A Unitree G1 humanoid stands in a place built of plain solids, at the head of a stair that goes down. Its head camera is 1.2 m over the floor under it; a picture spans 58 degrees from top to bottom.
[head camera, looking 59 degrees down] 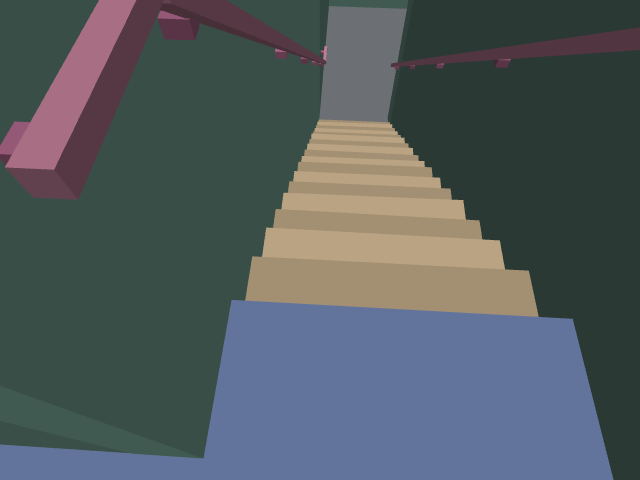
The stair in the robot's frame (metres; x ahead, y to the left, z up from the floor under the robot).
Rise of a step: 0.18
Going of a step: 0.24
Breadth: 1.00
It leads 3 degrees to the right of straight ahead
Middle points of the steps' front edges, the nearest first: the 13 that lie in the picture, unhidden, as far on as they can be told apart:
0.48 -0.24 0.00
0.74 -0.25 -0.19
0.98 -0.27 -0.38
1.20 -0.28 -0.56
1.45 -0.29 -0.74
1.68 -0.31 -0.93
1.92 -0.32 -1.12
2.16 -0.34 -1.30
2.40 -0.35 -1.49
2.63 -0.36 -1.68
2.89 -0.38 -1.86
3.12 -0.39 -2.04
3.37 -0.41 -2.22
